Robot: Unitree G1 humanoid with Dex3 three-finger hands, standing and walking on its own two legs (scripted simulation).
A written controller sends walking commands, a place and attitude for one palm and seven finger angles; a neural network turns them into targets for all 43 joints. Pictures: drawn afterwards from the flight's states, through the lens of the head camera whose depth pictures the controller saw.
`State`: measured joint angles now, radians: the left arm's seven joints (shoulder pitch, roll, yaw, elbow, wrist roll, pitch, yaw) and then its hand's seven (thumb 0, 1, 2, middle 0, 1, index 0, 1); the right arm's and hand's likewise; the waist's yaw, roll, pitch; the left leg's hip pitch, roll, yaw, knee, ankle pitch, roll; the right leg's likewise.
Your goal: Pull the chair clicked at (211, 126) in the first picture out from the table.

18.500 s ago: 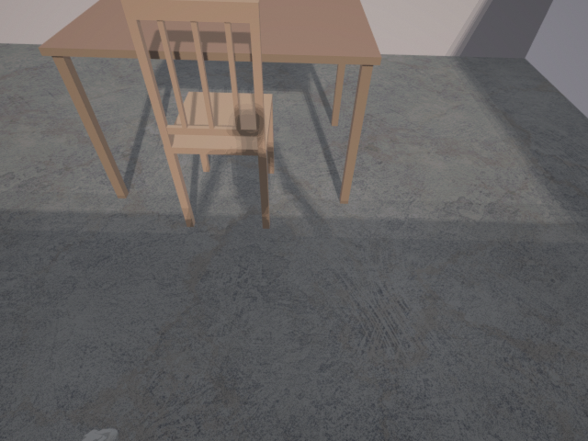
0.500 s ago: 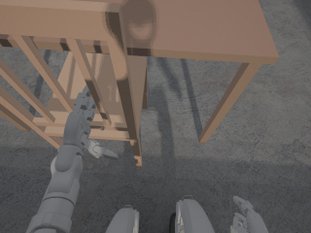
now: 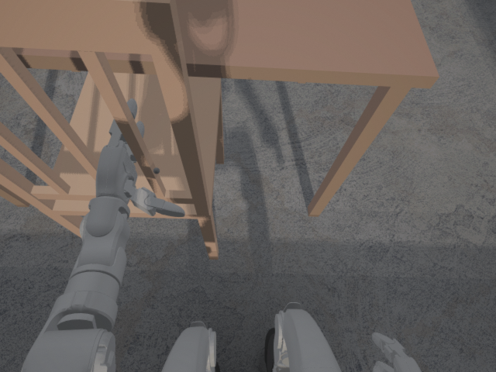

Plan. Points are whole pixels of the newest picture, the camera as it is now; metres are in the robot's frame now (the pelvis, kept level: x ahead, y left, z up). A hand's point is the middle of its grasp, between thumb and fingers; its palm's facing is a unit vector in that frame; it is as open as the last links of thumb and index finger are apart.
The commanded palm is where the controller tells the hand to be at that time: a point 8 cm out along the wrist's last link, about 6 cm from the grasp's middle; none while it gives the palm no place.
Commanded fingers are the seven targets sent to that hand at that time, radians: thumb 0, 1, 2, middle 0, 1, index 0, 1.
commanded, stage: push the fingers through the gap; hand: left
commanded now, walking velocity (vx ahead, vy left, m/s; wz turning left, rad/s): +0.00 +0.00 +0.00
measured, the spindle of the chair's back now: (72, 141) +0.46 +0.26 +0.05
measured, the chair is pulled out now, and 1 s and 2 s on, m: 0.00 0.00 0.05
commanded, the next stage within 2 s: hook a spindle and tug to test in 0.36 s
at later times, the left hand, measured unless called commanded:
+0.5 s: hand (158, 170) +0.43 +0.14 +0.02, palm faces -0.07 -1.00 -0.04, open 16.9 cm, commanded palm +0.40 +0.19 +0.03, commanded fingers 0.00 -0.50 0.30 -0.11 -0.24 -0.11 -0.24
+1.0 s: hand (157, 171) +0.42 +0.14 +0.02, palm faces -0.03 -1.00 -0.04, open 12.5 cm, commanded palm +0.40 +0.18 +0.03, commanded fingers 0.00 0.23 0.61 -0.50 -1.45 -0.50 -1.45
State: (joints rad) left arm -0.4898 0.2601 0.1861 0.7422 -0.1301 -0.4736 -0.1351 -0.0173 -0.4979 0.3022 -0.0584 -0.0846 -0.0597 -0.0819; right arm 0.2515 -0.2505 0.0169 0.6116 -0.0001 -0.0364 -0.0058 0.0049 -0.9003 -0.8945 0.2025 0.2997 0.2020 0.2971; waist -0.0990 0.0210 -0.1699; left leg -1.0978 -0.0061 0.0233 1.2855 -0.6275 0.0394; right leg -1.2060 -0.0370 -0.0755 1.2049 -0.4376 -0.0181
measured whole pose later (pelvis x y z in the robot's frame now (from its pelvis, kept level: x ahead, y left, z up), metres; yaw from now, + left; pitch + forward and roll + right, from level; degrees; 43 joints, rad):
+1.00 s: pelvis +0.00 +0.00 +0.00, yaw +0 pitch +25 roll -1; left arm -0.50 0.25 0.17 0.77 -0.14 -0.48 -0.11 -0.02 -0.24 0.41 -0.38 -1.10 -0.34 -1.09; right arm 0.25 -0.25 0.01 0.61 0.00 0.00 0.01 0.00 -0.90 -0.89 0.20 0.30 0.20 0.30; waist -0.09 0.03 -0.17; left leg -1.09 -0.01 0.02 1.27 -0.62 0.04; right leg -1.20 -0.04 -0.08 1.19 -0.44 -0.02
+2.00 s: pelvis +0.01 -0.01 +0.01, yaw +0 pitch +24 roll -1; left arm -0.22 0.18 0.07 0.50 -0.13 -0.48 -0.10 0.01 0.80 0.85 -0.49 -1.45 -0.44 -1.45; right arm 0.20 -0.24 0.00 0.56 0.00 -0.01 0.02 0.00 -0.90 -0.89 0.20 0.30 0.20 0.30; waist -0.05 0.02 -0.18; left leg -1.03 -0.01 0.02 1.26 -0.64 0.03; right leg -1.15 -0.04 -0.07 1.20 -0.46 -0.02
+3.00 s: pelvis -0.03 +0.00 +0.10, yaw -3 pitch +4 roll +1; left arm -0.29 0.12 -0.05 0.94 -0.05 -0.26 0.10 0.03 0.77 0.81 -0.36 -1.21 -0.50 -1.45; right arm 0.25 -0.26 0.00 0.67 0.06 0.10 -0.14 0.00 -0.90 -0.89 0.20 0.30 0.20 0.30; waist -0.06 -0.01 0.03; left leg -0.37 -0.02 0.10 0.59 -0.28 0.04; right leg -0.50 -0.02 0.00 0.54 -0.10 0.00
